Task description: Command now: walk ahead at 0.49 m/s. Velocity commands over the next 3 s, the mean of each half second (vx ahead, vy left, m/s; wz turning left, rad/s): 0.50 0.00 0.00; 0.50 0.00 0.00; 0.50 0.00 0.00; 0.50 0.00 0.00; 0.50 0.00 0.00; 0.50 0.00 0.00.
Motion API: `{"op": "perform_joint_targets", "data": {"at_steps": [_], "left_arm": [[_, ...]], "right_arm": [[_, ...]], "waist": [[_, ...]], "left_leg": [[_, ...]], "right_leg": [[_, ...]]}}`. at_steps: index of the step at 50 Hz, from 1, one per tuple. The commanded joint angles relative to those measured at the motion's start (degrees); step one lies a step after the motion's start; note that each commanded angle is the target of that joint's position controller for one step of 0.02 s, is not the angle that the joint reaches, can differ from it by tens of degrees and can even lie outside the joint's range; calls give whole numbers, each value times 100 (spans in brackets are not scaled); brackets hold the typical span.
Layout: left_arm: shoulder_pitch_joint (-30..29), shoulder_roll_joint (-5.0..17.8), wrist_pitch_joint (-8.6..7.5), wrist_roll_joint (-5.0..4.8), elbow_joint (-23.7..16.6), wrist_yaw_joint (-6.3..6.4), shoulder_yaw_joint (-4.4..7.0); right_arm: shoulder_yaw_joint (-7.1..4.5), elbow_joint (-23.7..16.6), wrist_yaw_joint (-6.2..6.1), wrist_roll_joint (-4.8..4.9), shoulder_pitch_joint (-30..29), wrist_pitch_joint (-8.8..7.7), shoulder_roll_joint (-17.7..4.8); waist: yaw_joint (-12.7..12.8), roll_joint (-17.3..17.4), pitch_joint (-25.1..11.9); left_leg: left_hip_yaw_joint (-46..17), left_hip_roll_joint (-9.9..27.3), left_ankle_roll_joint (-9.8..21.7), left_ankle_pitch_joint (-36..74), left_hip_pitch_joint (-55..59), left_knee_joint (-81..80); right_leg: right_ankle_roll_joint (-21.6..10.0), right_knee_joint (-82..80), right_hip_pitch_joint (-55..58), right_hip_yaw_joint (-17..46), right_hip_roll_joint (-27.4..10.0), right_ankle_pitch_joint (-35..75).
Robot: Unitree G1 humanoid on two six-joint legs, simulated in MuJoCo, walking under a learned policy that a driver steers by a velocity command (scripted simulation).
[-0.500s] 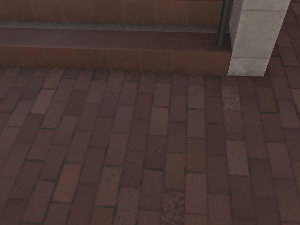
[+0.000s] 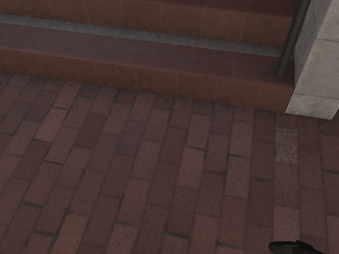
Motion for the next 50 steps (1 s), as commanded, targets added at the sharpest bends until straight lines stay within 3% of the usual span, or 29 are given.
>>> {"op": "perform_joint_targets", "data": {"at_steps": [1, 2, 3, 4, 5, 6, 7, 9, 12, 15, 19, 25, 27, 28, 29, 30, 31, 32, 33, 34, 35, 36, 38, 39, 41, 46, 50], "left_arm": [[-270, 1083, -4, 27, -206, 66, 213], [-335, 952, -13, 1, -325, 19, 167], [394, 234, 17, -108, -385, -47, 47], [170, 854, 35, 5, -322, -36, 201], [-388, 931, 13, 21, -545, -52, 238], [-713, 903, -5, 44, -602, -81, 239], [-772, 796, 38, 68, -587, -101, 243], [-598, 499, 181, 139, -528, -173, 193], [-1042, 462, 279, 148, -685, -233, 194], [-1928, 547, 310, 113, -964, -246, 198], [-2779, 471, 298, 48, -1196, -259, 144], [-3597, 531, 239, 40, -1478, -245, 133], [-3376, 590, 185, 40, -1452, -224, 167], [-2951, 657, 154, 47, -1319, -188, 211], [-2134, 751, 107, 61, -1042, -140, 281], [-1114, 1043, 50, 127, -726, -43, 397], [-199, 1638, 25, 287, -609, 41, 560], [-273, 1688, 116, 163, -554, -27, 596], [-893, 1376, 150, 21, -621, -61, 529], [-1364, 1035, 119, -25, -693, -85, 448], [-1570, 821, 76, -14, -670, -93, 391], [-1559, 671, 28, -32, -564, -75, 340], [-1320, 587, -68, -47, -360, -65, 303], [-1173, 645, -96, -42, -280, -100, 308], [-1009, 769, -108, -56, -178, -117, 320], [-525, 759, -107, -37, -31, -109, 261], [-65, 711, -137, -30, 108, -70, 243]], "right_arm": [[-317, 403, -166, 2, 1970, -111, -864], [-427, 578, -244, -121, 2792, -132, -1174], [-528, 583, -231, -266, 2951, -128, -1588], [-495, 596, -134, 25, 2648, -91, -1274], [-429, 491, -112, 95, 1941, -99, -1030], [-365, 467, -81, 80, 1647, -149, -720], [-310, 534, -85, 42, 1620, -210, -552], [-234, 742, -121, 35, 1815, -313, -386], [-267, 964, -121, 68, 2218, -413, -618], [-245, 1071, -114, 80, 2576, -395, -656], [-200, 1206, -140, 79, 3057, -380, -636], [-184, 1406, -243, -34, 3483, -328, -710], [-202, 1422, -278, -49, 3314, -318, -779], [-216, 1420, -288, -44, 3206, -314, -833], [-224, 1424, -277, -20, 3107, -298, -874], [-210, 1360, -279, -5, 3023, -312, -830], [-96, 1083, -230, 170, 3123, -340, -416], [-172, 1132, -208, 173, 3418, -343, -501], [-264, 1075, -212, 63, 2984, -315, -806], [-246, 959, -164, 35, 2561, -342, -702], [-232, 946, -138, 19, 2418, -326, -536], [-238, 919, -112, -88, 2395, -251, -477], [-209, 972, -39, -158, 2534, -111, -279], [-240, 922, -5, -199, 2434, -85, -339], [-252, 737, 34, -181, 1970, -41, -355], [-225, 291, 44, -82, 669, -39, -391], [-176, 99, 77, -79, 43, -60, -364]], "waist": [[-1236, -553, -886], [-1525, -188, -1402], [-982, 1045, -1924], [-1008, 326, -1752], [-697, 193, -737], [-592, -72, -290], [-401, -186, -73], [-152, -51, -90], [-140, 78, 23], [-343, 109, 184], [-622, 227, 157], [-815, 334, 226], [-600, 369, 155], [-399, 414, -49], [-47, 343, -446], [346, 232, -999], [524, -671, -1851], [290, -1272, -2220], [42, -636, -1316], [-78, -304, -718], [-267, -178, -372], [-429, -277, -237], [-569, -336, -290], [-592, -252, -265], [-582, -352, -125], [-277, -382, 80], [-115, -442, 147]], "left_leg": [[-115, -226, 366, -94, 2493, -521], [-1067, 674, 645, -831, 3769, -619], [-3867, 2408, 1511, -1131, 5189, -791], [-4849, 2409, 1661, -1955, 4738, -1685], [-3920, 2232, 1450, -2282, 3792, -2028], [-3387, 2008, 1277, -1828, 3036, -2284], [-2898, 1766, 1070, -1253, 2527, -2393], [-2211, 1445, 834, -507, 1998, -2547], [-1676, 1273, 777, 14, 1908, -2739], [-1398, 1130, 618, 453, 2190, -2834], [-1129, 1030, 371, 1146, 2686, -2698], [-1144, 1379, 512, 2074, 3861, -2212], [-1049, 1460, 449, 2977, 3962, -1813], [-975, 1436, 369, 3758, 3903, -1356], [-842, 1307, 279, 4158, 3760, -487], [-698, 1094, 153, 3221, 2876, 644], [-322, 516, -80, 809, 1061, 2666], [-593, -231, -130, -2557, -171, 4016], [-986, 210, -73, -2106, -585, 4168], [-991, 421, -84, -1619, -541, 3906], [-953, 607, -115, -1361, -308, 3533], [-945, 715, -180, -1255, -47, 3255], [-821, 726, -293, -1133, 218, 3083], [-766, 750, -348, -1004, 155, 3008], [-665, 844, -436, -592, -256, 2730], [-443, 816, -555, 377, -662, 1304], [-373, 663, -464, 649, -679, 473]], "right_leg": [[-14, 2641, -779, 185, -1518, 7022], [-55, 4153, -1789, 66, -1271, 5231], [141, 6525, -3883, -229, -228, -23], [3, 7074, -4566, 322, -138, -491], [-45, 6770, -4836, 363, -522, 146], [-46, 6459, -4659, 309, -686, 432], [-15, 6167, -4391, 319, -843, 537], [125, 5718, -3882, 260, -988, 611], [275, 5208, -4209, 39, -1147, 1000], [403, 4428, -4800, -146, -1261, 1709], [467, 3314, -4827, -361, -1116, 2344], [281, 2405, -4908, -464, -857, 1891], [96, 2096, -4382, -520, -690, 1436], [-13, 1949, -3747, -587, -503, 1229], [-153, 1610, -2783, -667, -315, 1339], [-363, 1493, -1261, -327, -625, 1269], [-876, 1323, 527, 1795, -2266, 355], [-1384, 541, 919, 3976, -3062, 335], [-1205, 401, 165, 3256, -2777, 232], [-1068, 209, -671, 2506, -2564, 537], [-853, -7, -1292, 1961, -2276, 968], [-686, -118, -1700, 1560, -2036, 1392], [-622, -213, -1935, 1103, -1838, 2103], [-609, -260, -1982, 934, -1788, 2383], [-581, -398, -1963, 678, -1684, 2491], [-464, -505, -1620, 374, -1519, 2975], [-423, -364, -978, 297, -1653, 3195]]}}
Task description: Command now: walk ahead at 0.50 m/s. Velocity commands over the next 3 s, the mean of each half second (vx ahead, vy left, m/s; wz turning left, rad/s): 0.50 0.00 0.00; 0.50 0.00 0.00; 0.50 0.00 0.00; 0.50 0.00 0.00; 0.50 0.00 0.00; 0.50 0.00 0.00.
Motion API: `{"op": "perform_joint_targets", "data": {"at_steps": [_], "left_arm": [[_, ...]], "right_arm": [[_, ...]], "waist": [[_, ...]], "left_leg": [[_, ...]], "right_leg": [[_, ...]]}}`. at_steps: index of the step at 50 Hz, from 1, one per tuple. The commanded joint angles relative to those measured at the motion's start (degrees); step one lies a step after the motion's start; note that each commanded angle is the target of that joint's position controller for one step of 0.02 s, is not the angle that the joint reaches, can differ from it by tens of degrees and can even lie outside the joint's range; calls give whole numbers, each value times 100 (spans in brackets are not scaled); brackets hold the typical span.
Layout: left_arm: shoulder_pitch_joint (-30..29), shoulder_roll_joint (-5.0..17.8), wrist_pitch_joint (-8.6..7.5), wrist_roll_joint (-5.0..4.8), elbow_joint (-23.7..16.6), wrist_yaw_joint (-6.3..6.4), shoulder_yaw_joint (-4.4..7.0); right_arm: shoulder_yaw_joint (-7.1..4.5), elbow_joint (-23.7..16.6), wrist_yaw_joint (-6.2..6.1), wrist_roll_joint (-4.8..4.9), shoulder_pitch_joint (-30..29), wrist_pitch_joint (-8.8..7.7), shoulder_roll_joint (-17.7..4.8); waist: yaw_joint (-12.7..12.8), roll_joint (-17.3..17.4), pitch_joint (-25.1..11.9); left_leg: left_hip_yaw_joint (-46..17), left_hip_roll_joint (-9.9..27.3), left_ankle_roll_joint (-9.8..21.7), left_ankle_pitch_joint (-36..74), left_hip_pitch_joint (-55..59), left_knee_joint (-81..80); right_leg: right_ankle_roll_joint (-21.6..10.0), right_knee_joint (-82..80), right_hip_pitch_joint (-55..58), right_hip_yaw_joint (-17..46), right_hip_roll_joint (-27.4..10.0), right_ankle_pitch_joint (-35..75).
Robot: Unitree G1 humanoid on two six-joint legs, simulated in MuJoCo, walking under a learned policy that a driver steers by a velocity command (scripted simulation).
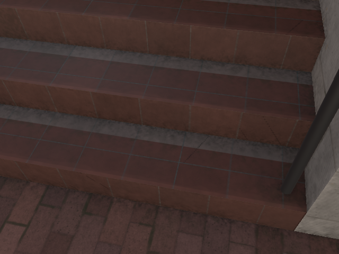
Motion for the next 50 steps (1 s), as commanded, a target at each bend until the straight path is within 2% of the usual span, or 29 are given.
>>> {"op": "perform_joint_targets", "data": {"at_steps": [1, 3, 5, 7, 8, 9, 10, 11, 12, 13, 15, 18, 20, 25, 26, 29, 31, 32, 33, 34, 35, 36, 38, 40, 42, 45, 46, 49, 50], "left_arm": [[336, 726, -79, 26, -138, 55, 121], [362, 811, -98, 65, -107, 96, 159], [202, 884, -102, 79, -113, 114, 189], [92, 888, -43, 93, -110, 119, 178], [-20, 847, -20, 112, -160, 120, 156], [21, 634, -42, -31, -399, 88, 82], [616, 327, -33, -175, -366, 37, 50], [186, 684, 15, -46, -330, 67, 152], [-335, 649, 10, 2, -462, 30, 154], [-501, 514, 18, 22, -459, 17, 137], [-373, 409, 141, 214, -391, 5, 156], [-578, 198, 287, 179, -438, -24, 120], [-1082, 332, 332, 212, -582, -30, 124], [-2181, 213, 273, 130, -877, 19, 20], [-1982, 116, 301, 82, -796, 66, -35], [-2280, 245, 234, 99, -935, 134, -26], [-1959, 301, 151, 123, -873, 208, 8], [-1443, 324, 98, 129, -701, 244, 50], [-681, 359, 20, 156, -454, 275, 99], [203, 692, -40, 277, -269, 326, 198], [588, 1539, -16, 339, -223, 322, 423], [439, 1352, 80, 135, -124, 242, 467], [-163, 591, 136, 139, -193, 134, 294], [-276, 187, 96, 114, -128, 186, 137], [-124, 317, 48, 101, -15, 223, 117], [121, 450, 5, 97, 62, 216, 84], [499, 420, 7, 88, 206, 221, 74], [678, 476, -64, 80, 297, 210, 18], [864, 444, -65, 76, 416, 217, -37]], "right_arm": [[-1, -454, 21, 22, -666, -82, -233], [9, -601, 11, 4, -984, -121, -273], [-16, -579, -13, -2, -835, -172, -335], [-102, -258, -83, -1, 186, -239, -502], [-194, 70, -143, -74, 1178, -324, -702], [-342, 228, -238, -220, 2091, -367, -1219], [-445, 256, -208, -207, 2162, -325, -1514], [-411, 213, -177, 5, 1670, -278, -1278], [-302, 124, -153, 114, 1167, -307, -886], [-212, 123, -129, 113, 954, -346, -582], [-91, 283, -200, 142, 981, -392, -244], [-103, 526, -237, 149, 1402, -548, -484], [-125, 596, -251, 198, 1472, -584, -629], [-101, 725, -241, 178, 1782, -534, -629], [-104, 786, -235, 125, 1991, -512, -562], [-114, 846, -255, 107, 2112, -452, -560], [-127, 861, -295, 113, 2038, -437, -615], [-136, 851, -317, 132, 1980, -417, -646], [-143, 843, -329, 193, 1882, -401, -691], [-97, 730, -347, 278, 1815, -399, -552], [48, 551, -283, 404, 2222, -431, 143], [-40, 715, -286, 223, 2219, -360, -174], [-64, 435, -205, 90, 1482, -394, -168], [-61, 280, -121, 19, 1305, -284, 6], [0, 143, -76, -30, 1283, -163, 265], [72, -386, -122, -56, 676, -58, 359], [141, -537, -236, 18, 439, 43, 585], [230, -1439, -400, -33, -518, 111, 555], [329, -1721, -426, 8, -950, 81, 715]], "waist": [[-25, -619, 404], [-7, -600, 467], [-165, -654, 352], [-599, -742, -278], [-1028, -620, -842], [-1225, 48, -1601], [-885, 1197, -2145], [-684, 411, -1579], [-565, 81, -812], [-410, -136, -503], [-117, -43, -264], [-44, 100, -204], [-84, 155, 34], [-371, 152, 165], [-401, 307, -75], [-498, 103, 47], [-346, 127, -97], [-159, 101, -306], [195, -40, -523], [509, -274, -941], [175, -1800, -1088], [193, -1202, -1040], [8, -618, -107], [-284, -458, 215], [-423, -314, 183], [-414, -398, 304], [-223, -948, 228], [-235, -719, 714], [-96, -749, 776]], "left_leg": [[157, -162, 76, 160, -152, -516], [187, -223, 197, -108, -96, -798], [296, -408, 384, -578, 382, -1071], [440, -808, 628, -914, 1664, -1376], [258, -705, 825, -716, 2926, -1586], [-1238, 619, 1198, -1353, 4614, -1593], [-3901, 1924, 1926, -1481, 5696, -2242], [-3726, 1564, 1637, -1662, 5090, -2607], [-2722, 1385, 1475, -1172, 4121, -2697], [-2134, 1144, 1333, -421, 3522, -2848], [-1356, 769, 1050, 406, 2943, -3009], [-901, 590, 1100, 886, 2776, -3162], [-784, 518, 1118, 611, 2721, -3390], [-411, 333, 984, 1046, 3000, -3381], [-340, 398, 1061, 1076, 3086, -3198], [-431, 563, 1131, 1877, 3438, -2869], [-406, 597, 1080, 3276, 3730, -2208], [-325, 459, 1021, 3977, 3836, -1545], [-197, 250, 887, 3860, 3604, -645], [-116, 71, 718, 2515, 2617, 657], [387, -915, 402, -1924, 763, 2842], [-225, -883, 449, -2972, -4, 3852], [-471, -557, 512, -2321, -830, 4522], [-411, -433, 432, -1843, -999, 4931], [-262, -445, 308, -1697, -1190, 5396], [-186, -338, 117, -1706, -2014, 5737], [103, -498, 125, -2350, -2827, 7435], [-280, -188, 234, -2957, -4614, 8127], [-289, -235, 352, -3243, -5255, 8634]], "right_leg": [[-545, -196, 47, 749, -1635, 2341], [-555, -93, 324, 773, -1810, 2672], [-462, 341, 496, 626, -1816, 3717], [-321, 1622, 534, 496, -1698, 5155], [-213, 2803, -13, 347, -1502, 4641], [-64, 4617, -1592, 43, -1077, 2649], [34, 6463, -3420, 66, -57, -1601], [-111, 6751, -3798, 733, -423, -1162], [-102, 6525, -3765, 664, -647, -579], [-71, 6226, -3521, 656, -806, -349], [58, 5602, -3108, 604, -982, -323], [244, 5265, -2974, 378, -939, -235], [346, 4801, -3273, 277, -1050, 165], [511, 3153, -3188, 6, -917, 708], [477, 3312, -2894, -131, -821, 502], [289, 2904, -2905, -142, -759, 523], [120, 2477, -2513, -190, -527, 140], [25, 2094, -2037, -295, -325, 151], [-72, 1430, -1230, -261, -292, 586], [-290, 1251, 39, 621, -1074, 904], [-1132, 999, 1072, 2916, -2828, 2728], [-1711, 780, 772, 3351, -2927, 1923], [-1395, 241, -57, 2694, -2432, -522], [-988, 80, -748, 1960, -1964, -282], [-933, 147, -1120, 1495, -1820, 495], [-1022, 107, -1383, 1291, -1821, 776], [-1305, 75, -1099, 1605, -2032, 570], [-1099, -108, -871, 1764, -2129, -1293], [-1045, -139, -624, 1819, -2199, -1406]]}}
Over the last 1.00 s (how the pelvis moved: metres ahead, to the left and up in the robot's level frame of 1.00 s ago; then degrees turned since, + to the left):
0.54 -0.04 0.02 0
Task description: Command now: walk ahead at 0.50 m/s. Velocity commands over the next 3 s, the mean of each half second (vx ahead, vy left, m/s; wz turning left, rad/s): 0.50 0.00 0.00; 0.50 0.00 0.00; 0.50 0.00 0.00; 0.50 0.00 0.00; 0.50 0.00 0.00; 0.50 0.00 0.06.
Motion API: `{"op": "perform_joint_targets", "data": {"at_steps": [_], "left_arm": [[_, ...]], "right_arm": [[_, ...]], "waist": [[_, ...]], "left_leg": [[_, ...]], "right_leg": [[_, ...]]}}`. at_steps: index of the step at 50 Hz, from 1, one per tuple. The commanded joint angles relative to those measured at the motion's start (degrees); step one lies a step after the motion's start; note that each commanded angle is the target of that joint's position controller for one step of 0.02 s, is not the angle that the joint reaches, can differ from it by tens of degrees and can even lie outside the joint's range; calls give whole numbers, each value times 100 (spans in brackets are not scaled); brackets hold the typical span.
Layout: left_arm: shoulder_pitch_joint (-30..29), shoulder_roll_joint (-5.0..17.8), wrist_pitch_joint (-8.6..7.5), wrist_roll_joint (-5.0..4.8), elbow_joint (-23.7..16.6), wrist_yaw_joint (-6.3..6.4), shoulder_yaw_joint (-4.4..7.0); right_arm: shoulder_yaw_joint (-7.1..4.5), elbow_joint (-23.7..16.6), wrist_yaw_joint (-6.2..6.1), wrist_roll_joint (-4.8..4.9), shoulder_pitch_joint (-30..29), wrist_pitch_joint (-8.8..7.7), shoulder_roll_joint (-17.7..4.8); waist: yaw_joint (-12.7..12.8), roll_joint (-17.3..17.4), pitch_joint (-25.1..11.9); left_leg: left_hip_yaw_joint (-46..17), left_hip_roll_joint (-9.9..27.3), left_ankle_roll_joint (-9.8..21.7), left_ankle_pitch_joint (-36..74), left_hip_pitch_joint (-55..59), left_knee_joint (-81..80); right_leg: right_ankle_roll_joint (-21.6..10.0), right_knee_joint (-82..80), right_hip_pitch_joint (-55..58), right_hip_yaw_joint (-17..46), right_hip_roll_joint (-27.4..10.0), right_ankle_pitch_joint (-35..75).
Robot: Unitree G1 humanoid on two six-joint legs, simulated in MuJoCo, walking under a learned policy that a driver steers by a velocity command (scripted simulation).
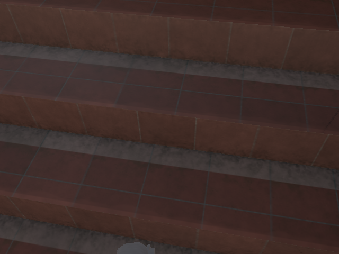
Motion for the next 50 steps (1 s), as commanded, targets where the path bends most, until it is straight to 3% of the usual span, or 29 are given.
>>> {"op": "perform_joint_targets", "data": {"at_steps": [1, 5, 7, 8, 9, 10, 11, 12, 13, 14, 16, 18, 21, 23, 26, 27, 32, 34, 36, 37, 38, 39, 40, 41, 42, 44, 46, 48, 50], "left_arm": [[281, 805, -139, 12, -59, -9, 32], [351, 782, -29, -145, 141, 139, -53], [138, 947, 73, -242, -63, 132, 2], [-311, 848, 42, -231, -356, 96, -36], [-280, 1305, -13, -190, -490, 1, 54], [-417, 1624, -69, -228, -579, -75, 174], [-474, 1819, -137, -314, -648, -169, 294], [-258, 1322, -176, -365, -945, -309, 234], [-454, 1013, -158, -120, -1105, -444, 287], [-388, 496, -95, 102, -1310, -448, 252], [-1503, 203, 66, 258, -2006, -291, 176], [-1485, -141, 202, 163, -2290, -136, 22], [-1435, -438, 282, 22, -2371, -38, -118], [-1740, -244, 335, -18, -2387, -32, -99], [-2429, -563, 357, -83, -2536, 126, -194], [-2957, -640, 379, -8, -2807, 149, -261], [-4203, -409, 429, -6, -3492, 22, -381], [-4181, -525, 516, -23, -3478, -82, -455], [-3553, -712, 492, -260, -3091, -119, -531], [-3231, -436, 481, -330, -2937, -102, -431], [-2076, -70, 498, -331, -2601, -18, -279], [-1120, 268, 463, -128, -2355, -22, -145], [-524, 828, 425, 47, -2075, 15, 82], [-207, 1290, 538, 4, -1770, 76, 294], [-1004, 1223, 522, -47, -1659, 82, 381], [-1315, 242, 381, -34, -1052, 69, 178], [-1203, -448, 100, 122, -560, -1, 21], [-917, -278, -81, -4, -297, -114, 24], [-1174, -49, -214, -125, -389, -193, 9]], "right_arm": [[199, -1240, -107, 13, -1367, -135, 107], [381, -2000, 27, -50, -2052, -84, 192], [464, -1977, 122, -24, -1717, -1, 321], [412, -1538, 96, 77, -880, -10, 284], [239, -1276, 57, 141, -92, -50, -125], [101, -1033, 56, 122, 721, -107, -402], [-26, -825, 46, 54, 1261, -146, -667], [-207, -560, -6, -32, 1595, -119, -1189], [-433, -357, -48, 91, 1619, 76, -1775], [-420, -419, 14, 160, 913, 76, -1591], [-264, 161, 66, 72, 426, 22, -801], [-103, 700, 162, -70, 632, -225, -108], [-66, 1334, 270, 47, 1181, -503, 32], [-80, 1390, 235, 45, 1246, -601, -151], [-98, 1668, 244, 22, 2048, -748, -486], [-157, 1760, 260, 43, 2203, -780, -672], [-102, 2025, 10, 120, 2796, -704, -457], [-180, 2038, -231, 211, 3057, -600, -604], [-126, 1691, -316, 284, 2594, -583, -656], [-179, 1590, -283, 281, 2826, -617, -926], [-187, 1509, -206, 309, 2748, -710, -1057], [-320, 1414, -71, 421, 2402, -761, -1461], [-330, 1104, 66, 384, 2331, -835, -1248], [-373, 777, 304, 210, 1828, -795, -855], [-377, 436, 357, -124, 1527, -707, -531], [-216, -258, 266, -148, 705, -602, 3], [-14, -417, 150, -3, 977, -502, 420], [130, -577, 79, 24, 969, -373, 702], [162, -680, 70, 51, 796, -265, 498]], "waist": [[-19, -448, 987], [120, -555, 694], [61, -292, 149], [-307, -596, -618], [-681, -910, -1341], [-1001, -1290, -1960], [-1394, -1006, -2274], [-1200, 292, -2452], [-1078, 1577, -2685], [-569, 919, -2170], [-154, -75, -307], [226, -98, 150], [376, -57, 456], [342, -278, 476], [-20, 214, 171], [-86, 120, 345], [-380, 351, 430], [-525, 500, 52], [-102, 359, -420], [33, 426, -805], [554, 872, -1410], [999, 1096, -1872], [1066, 445, -2155], [1083, -1146, -1916], [537, -686, -1415], [-67, 327, 173], [-513, 273, 356], [-672, -20, 544], [-867, 28, 676]], "left_leg": [[-61, 151, 137, -652, -2678, 999], [517, 479, 119, -401, -1589, -1332], [898, 411, 341, 311, 804, -3161], [1147, 65, 477, 463, 2418, -3717], [1360, -409, 493, 409, 3519, -3940], [1171, -569, 538, 462, 4176, -4601], [579, -562, 666, 369, 4920, -5724], [-2246, 792, 1212, 163, 6070, -7029], [-5227, 1587, 1446, 66, 6065, -9574], [-5101, 1802, 1279, -977, 5283, -9675], [-3890, 1424, 854, -2683, 3688, -9424], [-2365, 1007, 408, -1287, 3267, -9201], [-1145, 752, 158, 228, 3565, -9180], [-631, 626, 12, 958, 3421, -9353], [-926, 925, 199, 1734, 4685, -9622], [-888, 901, 133, 1445, 4927, -9719], [-567, 643, 153, 1685, 5354, -10514], [-398, 798, 547, 3146, 5957, -11369], [464, 833, 629, 7755, 5778, -10739], [431, 995, 699, 10217, 5931, -10071], [264, 1349, 855, 11883, 6329, -9009], [347, 1303, 780, 11455, 6503, -7701], [299, 720, 485, 9355, 5043, -5801], [149, -840, 232, 2623, 3153, -3210], [-863, -666, 256, 2168, 2024, -1234], [-507, -325, 393, 2659, 984, -293], [-730, -432, 583, 2494, 482, 566], [-821, -409, 668, 2124, -255, 797], [-646, -214, 555, 2161, -329, -107]], "right_leg": [[-951, -1223, 393, 1764, -1964, -1007], [-767, -1912, 216, 1166, -1513, 49], [-798, -2499, -9, 646, -1569, 2567], [-787, -1715, -58, 55, -1383, 5949], [-758, -566, 253, 39, -1539, 8916], [-591, 531, 842, 165, -1725, 9835], [-411, 1943, 867, 225, -1642, 9067], [-51, 4031, -1214, 359, -834, 6318], [144, 6731, -2127, 717, 340, 784], [105, 8401, -2754, 1669, 101, 727], [-58, 9143, -3969, 1107, -288, 978], [-271, 9575, -4540, 1329, -237, 951], [-358, 9703, -5575, 1480, -201, 984], [-192, 8866, -5504, 1110, -181, 1541], [-240, 11128, -7064, 732, 10, 791], [-283, 11272, -7593, 676, -67, 414], [-256, 8981, -7297, -209, -520, -4], [-317, 7512, -6165, -460, -725, -307], [-602, 5729, -3854, -923, -316, -773], [-633, 5265, -2956, -1268, 154, -1181], [-755, 5101, -2117, -1074, 268, -1371], [-878, 3994, -1298, -492, 239, -1208], [-1309, 2795, -209, 1963, -827, -2527], [-2052, -156, 212, 5535, -1880, -3688], [-1760, -736, -147, 6371, -2023, -4384], [-1192, 78, -1648, 4273, -1855, -3260], [-765, 226, -1939, 2868, -1470, -1680], [-565, 18, -1808, 1986, -1308, -899], [-392, -225, -2131, 1410, -1179, -594]]}}
Over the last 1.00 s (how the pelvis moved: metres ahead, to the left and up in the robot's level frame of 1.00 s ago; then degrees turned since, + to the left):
0.48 0.04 0.00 0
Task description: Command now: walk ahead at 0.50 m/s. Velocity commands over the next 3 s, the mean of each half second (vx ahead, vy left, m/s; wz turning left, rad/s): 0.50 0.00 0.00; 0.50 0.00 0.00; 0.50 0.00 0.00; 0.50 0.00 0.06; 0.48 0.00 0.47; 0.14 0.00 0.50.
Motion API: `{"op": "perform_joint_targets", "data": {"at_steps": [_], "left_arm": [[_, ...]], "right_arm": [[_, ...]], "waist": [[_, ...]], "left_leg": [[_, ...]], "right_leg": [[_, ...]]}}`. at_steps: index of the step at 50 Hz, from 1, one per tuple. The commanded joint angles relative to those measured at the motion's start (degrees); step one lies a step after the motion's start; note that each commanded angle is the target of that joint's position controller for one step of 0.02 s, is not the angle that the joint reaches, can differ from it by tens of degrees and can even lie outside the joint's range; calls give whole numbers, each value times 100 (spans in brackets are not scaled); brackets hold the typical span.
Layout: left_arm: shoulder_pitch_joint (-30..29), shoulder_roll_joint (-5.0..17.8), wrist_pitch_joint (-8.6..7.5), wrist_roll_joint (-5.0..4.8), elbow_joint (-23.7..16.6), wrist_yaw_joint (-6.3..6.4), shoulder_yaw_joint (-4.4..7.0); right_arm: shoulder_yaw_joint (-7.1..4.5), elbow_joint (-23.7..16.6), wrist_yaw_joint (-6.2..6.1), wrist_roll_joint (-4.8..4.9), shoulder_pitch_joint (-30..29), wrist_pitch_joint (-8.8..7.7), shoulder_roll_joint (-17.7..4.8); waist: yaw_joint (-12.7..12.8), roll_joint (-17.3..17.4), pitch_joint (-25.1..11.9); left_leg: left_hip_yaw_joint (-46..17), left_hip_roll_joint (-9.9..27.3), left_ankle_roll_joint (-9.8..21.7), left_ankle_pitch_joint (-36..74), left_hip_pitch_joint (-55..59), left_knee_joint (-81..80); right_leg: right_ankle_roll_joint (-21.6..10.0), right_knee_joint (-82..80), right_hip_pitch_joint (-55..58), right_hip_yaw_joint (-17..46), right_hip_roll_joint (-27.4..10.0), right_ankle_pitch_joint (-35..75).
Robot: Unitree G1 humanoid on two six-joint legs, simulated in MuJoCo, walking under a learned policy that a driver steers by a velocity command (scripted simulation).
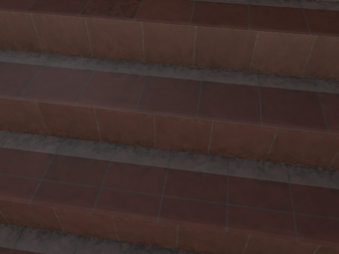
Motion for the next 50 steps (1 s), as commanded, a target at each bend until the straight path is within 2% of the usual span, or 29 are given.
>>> {"op": "perform_joint_targets", "data": {"at_steps": [1, 5, 9, 11, 13, 14, 15, 16, 17, 18, 19, 20, 21, 23, 26, 29, 32, 34, 35, 37, 38, 39, 40, 41, 42, 44, 46, 48, 50], "left_arm": [[-464, -219, -351, -111, -272, -132, -181], [622, 122, -426, -59, -197, -76, -143], [1360, 234, -244, -32, -258, 129, -72], [1331, -19, -164, -187, -317, 256, -101], [1137, 725, -282, -236, -712, 214, 51], [1074, 1068, -374, -295, -786, 153, 156], [622, 1332, -497, -387, -930, 6, 273], [595, 1013, -632, -406, -1171, -139, 263], [271, 500, -642, -376, -1541, -319, 251], [92, 312, -605, -57, -1684, -339, 321], [-265, -71, -555, 83, -2179, -277, 241], [-753, -254, -537, 217, -2465, -216, 121], [-1027, -673, -452, 197, -2689, -136, -23], [-821, -1051, -225, 44, -2719, -114, -246], [-1165, -1002, 16, -56, -2902, -61, -365], [-2418, -999, 160, -73, -3389, 149, -463], [-3375, -853, 166, -19, -3868, 138, -593], [-3640, -825, 235, -7, -3913, -21, -644], [-3324, -1060, 213, -94, -3730, -120, -705], [-2549, -831, 259, -251, -3315, -70, -557], [-1518, -494, 326, -194, -3025, 3, -424], [-792, -77, 320, -50, -2847, 24, -282], [-246, 484, 275, 126, -2566, 71, -63], [177, 1039, 369, 170, -2237, 147, 189], [-757, 968, 401, 117, -2296, 156, 274], [-1280, 105, 206, 63, -1703, 120, 54], [-831, -715, -21, 131, -963, 24, -143], [-427, -665, -149, 27, -616, -60, -141], [-657, -449, -285, -37, -642, -124, -145]], "right_arm": [[266, -352, -24, 29, 206, 171, 315], [363, -891, -151, 107, -1162, 153, 525], [438, -1603, 73, 67, -2351, 185, 292], [475, -1493, 160, 175, -2156, 304, 467], [311, -991, 83, 314, -978, 315, 206], [212, -722, -1, 259, 7, 385, -36], [72, -607, -47, 136, 643, 382, -428], [-128, -287, -66, -46, 1064, 346, -864], [-388, 9, -151, -102, 1500, 425, -1530], [-477, -13, -137, 11, 700, 458, -1566], [-414, 248, -63, 99, 92, 341, -1236], [-309, 712, -56, 174, 289, 216, -755], [-183, 1198, -69, 63, 637, 104, -263], [-28, 1721, -35, -91, 1025, -51, 295], [9, 1808, 117, -27, 920, -285, -2], [3, 2027, 228, 41, 1523, -518, -528], [13, 2125, 108, 153, 1869, -457, -584], [-61, 2070, -130, 211, 2320, -334, -718], [-78, 1767, -220, 261, 1921, -319, -775], [-218, 1611, -256, 278, 2356, -387, -1365], [-273, 1545, -193, 269, 2271, -437, -1536], [-367, 1352, -70, 380, 1875, -500, -1716], [-372, 1009, 57, 366, 1688, -553, -1445], [-372, 608, 285, 252, 1285, -514, -974], [-343, 339, 289, -114, 1027, -404, -454], [-120, -350, 154, -215, 494, -268, 133], [75, -352, 90, -78, 858, -172, 441], [192, -382, 17, -8, 914, 6, 638], [223, -482, -34, 39, 675, 148, 444]], "waist": [[-455, 140, 1187], [101, -628, 999], [627, -512, 922], [621, -725, 426], [1, -906, -957], [-491, -1238, -1651], [-936, -1348, -1915], [-925, -1170, -2165], [-1021, 447, -2143], [-649, 502, -2207], [-46, -53, -1425], [-5, -450, -406], [183, -607, 288], [487, -599, 658], [763, -254, 1027], [500, 209, 1001], [368, -125, 1041], [6, 15, 400], [202, 69, -88], [389, 464, -995], [857, 905, -1530], [1269, 979, -1771], [1302, 592, -1975], [1373, -958, -1801], [938, -736, -1557], [187, 88, 292], [-212, 236, 676], [-310, -27, 877], [-486, -15, 1023]], "left_leg": [[225, 244, -108, -10, -981, -668], [866, 488, -78, -1208, -3001, 881], [1606, 795, -146, -1707, -2347, -1634], [1961, 676, 19, -1724, -264, -3340], [2338, -179, 163, -1902, 2573, -4335], [1990, -235, 280, -1960, 3264, -4613], [1610, -257, 329, -1853, 3841, -5759], [12, 442, 624, -2474, 5027, -6275], [-3599, 2050, 1486, -2615, 5596, -8758], [-5093, 2222, 1343, -2850, 5205, -10090], [-4105, 2169, 1099, -3593, 4550, -9936], [-3240, 2011, 854, -3628, 3977, -9594], [-2333, 1841, 662, -2910, 3466, -9320], [-1151, 1503, 236, -1412, 3209, -9384], [197, 1252, -135, -624, 2817, -9865], [125, 1465, 62, -244, 3483, -10513], [493, 1055, -179, -1203, 3598, -11011], [671, 1019, 168, 441, 4049, -11890], [1018, 1041, 231, 1936, 3949, -11807], [1129, 1346, 382, 7227, 4956, -10440], [1038, 1660, 455, 8880, 5753, -9326], [1011, 1663, 279, 8785, 5900, -8084], [899, 1235, -19, 7086, 4575, -6333], [775, -186, -298, 1045, 2475, -3656], [-421, -283, -382, -121, 1335, -1022], [-207, 13, -258, 355, -40, 267], [-374, -57, -67, 349, -516, 582], [-514, -60, -90, -13, -1101, 549], [-348, 83, -203, -36, -991, -436]], "right_leg": [[-156, -2704, -680, 1684, -1152, 306], [-414, -3100, 1181, 2081, -1481, 707], [-411, -4259, 1819, 1734, -1357, 1725], [-557, -4698, 1838, 1151, -1290, 3642], [-594, -3117, 1958, 741, -1592, 9651], [-603, -2059, 2574, 886, -1864, 11015], [-438, -852, 2855, 826, -1853, 10857], [-178, 692, 1475, 1045, -1410, 9317], [164, 3788, -412, 1060, 0, 3961], [272, 6582, -1133, 1944, 223, 1977], [222, 7265, -1893, 1984, -116, 2387], [46, 7547, -2612, 1728, -207, 2365], [-124, 7866, -3192, 1841, -254, 2157], [-295, 8276, -3754, 2099, -157, 1899], [-214, 7311, -4216, 1905, -173, 1348], [-240, 8810, -5444, 1292, -112, 593], [-206, 6823, -5281, 621, -596, 452], [-186, 5162, -3626, -19, -814, 503], [-278, 3967, -2156, -162, -709, 415], [-250, 3027, -646, -533, 50, -362], [-334, 2714, -333, -403, 152, -702], [-466, 1590, 292, 44, 159, -471], [-818, 752, 1216, 1944, -714, -1372], [-1581, -1830, 1760, 5559, -1961, -2689], [-1357, -2883, 1405, 6893, -2175, -3356], [-765, -2189, -32, 5012, -1991, -2491], [-327, -1936, -324, 3243, -1499, -681], [-196, -2061, -107, 2404, -1365, 342], [-99, -2342, -481, 1823, -1260, 821]]}}
Over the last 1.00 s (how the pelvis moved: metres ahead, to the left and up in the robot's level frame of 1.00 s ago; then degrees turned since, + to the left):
0.55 0.07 0.30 1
